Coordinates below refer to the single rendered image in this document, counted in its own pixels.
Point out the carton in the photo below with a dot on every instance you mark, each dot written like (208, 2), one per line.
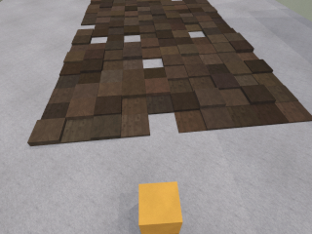
(159, 210)

